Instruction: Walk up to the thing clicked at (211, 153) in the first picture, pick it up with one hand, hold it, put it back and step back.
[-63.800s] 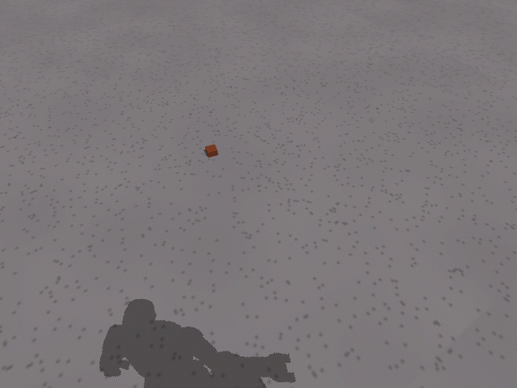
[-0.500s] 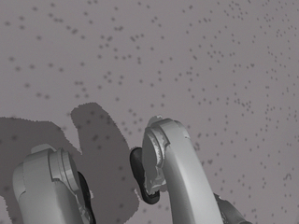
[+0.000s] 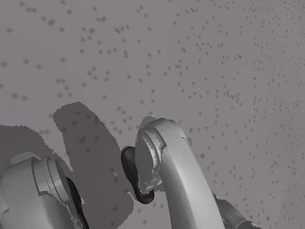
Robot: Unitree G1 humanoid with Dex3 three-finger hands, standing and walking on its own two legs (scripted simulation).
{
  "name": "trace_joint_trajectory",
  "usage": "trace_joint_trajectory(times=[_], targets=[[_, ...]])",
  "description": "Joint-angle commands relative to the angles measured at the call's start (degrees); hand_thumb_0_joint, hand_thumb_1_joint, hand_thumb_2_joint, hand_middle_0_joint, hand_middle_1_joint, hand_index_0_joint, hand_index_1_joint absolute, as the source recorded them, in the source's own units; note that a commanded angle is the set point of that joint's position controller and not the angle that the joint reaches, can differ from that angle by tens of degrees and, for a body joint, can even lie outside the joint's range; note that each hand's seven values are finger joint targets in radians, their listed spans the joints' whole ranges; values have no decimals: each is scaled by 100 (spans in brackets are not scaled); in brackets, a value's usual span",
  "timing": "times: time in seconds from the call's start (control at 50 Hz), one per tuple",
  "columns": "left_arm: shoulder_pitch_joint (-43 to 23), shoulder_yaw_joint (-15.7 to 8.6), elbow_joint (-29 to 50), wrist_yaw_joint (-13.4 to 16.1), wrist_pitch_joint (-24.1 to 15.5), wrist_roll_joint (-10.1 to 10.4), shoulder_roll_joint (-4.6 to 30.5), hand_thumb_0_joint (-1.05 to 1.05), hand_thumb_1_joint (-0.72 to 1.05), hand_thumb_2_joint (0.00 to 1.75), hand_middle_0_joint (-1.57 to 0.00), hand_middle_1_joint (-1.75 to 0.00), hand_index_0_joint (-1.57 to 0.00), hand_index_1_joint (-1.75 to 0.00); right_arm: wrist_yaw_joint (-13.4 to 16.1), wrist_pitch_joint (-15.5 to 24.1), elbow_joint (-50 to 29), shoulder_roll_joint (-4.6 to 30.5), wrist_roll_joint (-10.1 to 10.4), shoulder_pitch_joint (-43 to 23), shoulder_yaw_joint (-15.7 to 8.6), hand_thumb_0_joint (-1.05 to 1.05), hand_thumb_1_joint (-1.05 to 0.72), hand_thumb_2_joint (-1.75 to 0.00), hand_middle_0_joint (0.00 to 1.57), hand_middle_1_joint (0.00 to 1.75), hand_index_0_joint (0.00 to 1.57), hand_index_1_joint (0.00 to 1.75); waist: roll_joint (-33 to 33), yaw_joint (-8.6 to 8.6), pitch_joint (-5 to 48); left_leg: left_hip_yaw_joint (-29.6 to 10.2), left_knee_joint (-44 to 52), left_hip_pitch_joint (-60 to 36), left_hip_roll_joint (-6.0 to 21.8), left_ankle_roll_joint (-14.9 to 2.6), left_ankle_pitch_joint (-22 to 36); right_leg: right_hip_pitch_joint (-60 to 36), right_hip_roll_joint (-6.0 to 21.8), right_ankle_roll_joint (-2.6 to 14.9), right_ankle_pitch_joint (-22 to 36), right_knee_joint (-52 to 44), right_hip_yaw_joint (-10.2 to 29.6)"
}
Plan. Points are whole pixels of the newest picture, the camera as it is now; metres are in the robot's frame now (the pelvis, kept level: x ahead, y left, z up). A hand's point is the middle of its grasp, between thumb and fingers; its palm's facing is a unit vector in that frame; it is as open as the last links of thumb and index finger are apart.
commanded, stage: rest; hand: left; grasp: from above
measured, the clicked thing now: out of the picture +0.47 +0.38 -0.26
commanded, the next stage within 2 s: open in 0.88 s
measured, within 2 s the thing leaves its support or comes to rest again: rests again in 0.60 s
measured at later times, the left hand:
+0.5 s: hand out of the picture +0.45 +0.37 -0.24, palm faces -0.35 -0.28 -0.90, open 8.3 cm
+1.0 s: hand out of the picture +0.45 +0.38 -0.25, palm faces -0.36 -0.28 -0.89, open 8.4 cm
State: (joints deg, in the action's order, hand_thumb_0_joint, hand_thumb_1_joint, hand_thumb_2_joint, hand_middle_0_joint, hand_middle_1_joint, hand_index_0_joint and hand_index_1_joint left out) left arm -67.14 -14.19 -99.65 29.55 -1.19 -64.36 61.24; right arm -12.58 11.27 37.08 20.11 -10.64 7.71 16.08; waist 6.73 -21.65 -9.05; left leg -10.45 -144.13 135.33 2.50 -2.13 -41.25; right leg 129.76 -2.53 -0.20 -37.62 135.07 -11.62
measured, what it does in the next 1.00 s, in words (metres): stands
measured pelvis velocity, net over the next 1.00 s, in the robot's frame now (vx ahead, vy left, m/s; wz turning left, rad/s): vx -0.01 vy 0.00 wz -0.05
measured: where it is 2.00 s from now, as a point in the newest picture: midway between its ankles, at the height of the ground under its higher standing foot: (110, 201)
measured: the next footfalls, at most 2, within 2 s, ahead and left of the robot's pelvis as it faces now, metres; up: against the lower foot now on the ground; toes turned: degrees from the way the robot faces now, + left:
none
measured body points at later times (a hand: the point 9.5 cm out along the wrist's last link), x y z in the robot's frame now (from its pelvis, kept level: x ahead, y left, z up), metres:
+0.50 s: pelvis +0.00 +0.00 +0.00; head +0.29 +0.13 +0.32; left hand +0.47 +0.38 -0.19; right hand +0.04 -0.24 -0.05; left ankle +0.06 +0.12 -0.28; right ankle +0.11 -0.10 -0.28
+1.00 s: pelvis -0.01 +0.00 +0.00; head +0.30 +0.13 +0.31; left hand +0.47 +0.39 -0.20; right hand +0.03 -0.24 -0.04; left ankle +0.06 +0.12 -0.28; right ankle +0.11 -0.10 -0.28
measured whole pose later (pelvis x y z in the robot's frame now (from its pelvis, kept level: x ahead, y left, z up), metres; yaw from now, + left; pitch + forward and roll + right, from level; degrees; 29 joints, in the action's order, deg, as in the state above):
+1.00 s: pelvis -0.01 +0.00 +0.00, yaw -3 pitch +28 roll -16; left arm -69.8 -11.3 -103.7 32.2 -1.9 -62.9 69.1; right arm -14.0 15.3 35.0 21.6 -11.9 6.6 22.3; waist 10.3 -24.2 -13.6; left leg -13.4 -144.7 134.2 2.9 -2.4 -41.3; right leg 127.5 -3.7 -1.2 -36.4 133.0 -13.9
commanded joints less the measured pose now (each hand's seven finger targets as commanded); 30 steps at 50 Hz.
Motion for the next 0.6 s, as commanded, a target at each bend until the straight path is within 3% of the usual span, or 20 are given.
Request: trace_joint_trajectory(times=[0.0, 0.02, 0.04, 0.14, 0.22, 0.24, 0.3, 0.32, 0.36, 0.38, 0.4, 0.46, 0.48, 0.5, 0.56, 0.58], targets=[[-1434, 212, 483, 276, -6, 17, 1434, 0, 76, 40, -107, -55, -114, -48, 44, 68, 97, 1766, 4, 1251, -423, 0, -90, -90, 20, 30, 20, 30, -3009, -210, 3753, 162, 1432, -2887, 92, 109, 1415, -2041, -266, 203, 1388, -1077, -282], [-1449, 172, 493, 296, -16, 49, 1541, 0, 75, 39, -106, -56, -113, -48, 48, 83, 113, 1784, 8, 1218, -423, 0, -90, -90, 20, 30, 20, 30, -2974, -203, 3757, 133, 1444, -2871, 105, 102, 1310, -2033, -277, 197, 1314, -1114, -299], [-1559, 371, 629, 282, -21, 48, 1356, 0, 74, 38, -104, -56, -112, -49, 37, 122, 56, 1749, 13, 1184, -387, 0, -90, -90, 20, 30, 20, 30, -3113, -220, 3743, 174, 1416, -2966, 99, 107, 1388, -2061, -275, 199, 1384, -1132, -274], [-1391, 216, 423, 372, -41, 58, 1759, 0, 74, 42, -105, -57, -112, -50, 40, 200, 115, 1852, -8, 1223, -316, 0, -90, -90, 20, 30, 20, 30, -2991, -217, 3761, 144, 1367, -2868, 128, 99, 1427, -2249, -301, 165, 1445, -1122, -327], [-1494, 202, 541, 387, -24, 85, 1756, 0, 73, 39, -104, -56, -111, -49, 10, 253, 86, 1875, -16, 1235, -293, 0, -90, -90, 20, 30, 20, 30, -3127, -261, 3719, 69, 1422, -3048, 147, 132, 1533, -2162, -284, 174, 1493, -1097, -351], [-1451, 341, 545, 352, -12, 76, 1584, 0, 73, 38, -102, -58, -111, -50, -5, 272, 37, 1837, -15, 1161, -273, 0, -90, -90, 20, 30, 20, 30, -3183, -261, 3686, 65, 1410, -3137, 156, 145, 1603, -2134, -287, 179, 1528, -1096, -347], [-1493, 364, 688, 394, 3, 86, 1692, 0, 72, 36, -101, -58, -109, -50, -21, 304, 49, 1863, -2, 1150, -240, 0, -90, -90, 20, 30, 20, 30, -3344, -238, 3806, 44, 1437, -3261, 161, 171, 1741, -2224, -314, 188, 1626, -1079, -365], [-1386, 256, 538, 439, 29, 107, 1818, 0, 71, 37, -99, -59, -108, -50, -20, 308, 107, 1921, -7, 1150, -243, 0, -90, -90, 20, 30, 20, 30, -3281, -177, 3859, 14, 1442, -3268, 172, 181, 1769, -2202, -309, 182, 1642, -1049, -387], [-1434, 363, 537, 468, 38, 116, 1653, 0, 70, 39, -100, -59, -108, -51, -47, 322, 60, 1891, -14, 1144, -211, 0, -90, -90, 20, 30, 20, 30, -3299, -259, 3802, 9, 1416, -3250, 178, 177, 1820, -2209, -328, 179, 1694, -1061, -396], [-1348, 235, 409, 497, 68, 116, 1789, 0, 70, 37, -99, -59, -107, -51, -55, 324, 116, 1916, -16, 1190, -210, 0, -90, -90, 20, 30, 20, 30, -3313, -277, 3688, -26, 1465, -3238, 183, 191, 1795, -2203, -303, 178, 1660, -1048, -402], [-1467, 411, 516, 475, 63, 126, 1618, 0, 69, 36, -98, -59, -107, -50, -74, 332, 41, 1879, -11, 1136, -182, 0, -90, -90, 20, 30, 20, 30, -3310, -286, 3639, 3, 1435, -3115, 178, 174, 1742, -2174, -328, 184, 1655, -1060, -398], [-1502, 334, 455, 488, 80, 178, 1759, 0, 65, 35, -94, -61, -103, -51, -78, 370, 51, 1959, -8, 1131, -161, 0, -90, -90, 20, 30, 20, 30, -3210, -339, 3630, -20, 1424, -3107, 192, 159, 1711, -2214, -331, 166, 1639, -1103, -403], [-1513, 429, 360, 476, 77, 178, 1670, 0, 64, 33, -93, -61, -103, -51, -93, 391, 44, 1938, -14, 1145, -146, 0, -90, -90, 20, 30, 20, 30, -3177, -403, 3430, -9, 1425, -3040, 189, 149, 1596, -2166, -333, 179, 1558, -1115, -383], [-1423, 260, 264, 495, 82, 202, 1859, 0, 63, 33, -92, -61, -102, -51, -82, 392, 75, 2003, -22, 1182, -167, 0, -90, -90, 20, 30, 20, 30, -3072, -373, 3381, -16, 1443, -2964, 189, 136, 1479, -2168, -331, 164, 1470, -1154, -393], [-1440, 331, 218, 452, 58, 190, 1801, 0, 64, 36, -93, -63, -102, -53, -86, 417, 40, 1982, -43, 1131, -118, 0, -91, -90, 20, 30, 20, 30, -3026, -441, 3297, -1, 1372, -2914, 195, 122, 1414, -2224, -329, 156, 1450, -1168, -378], [-1515, 229, 305, 459, 32, 171, 1974, 0, 64, 36, -92, -64, -102, -54, -79, 429, 23, 2026, -40, 1141, -105, 0, -90, -90, 20, 30, 20, 30, -3001, -446, 3326, -12, 1383, -2846, 198, 109, 1356, -2204, -328, 150, 1402, -1182, -402]])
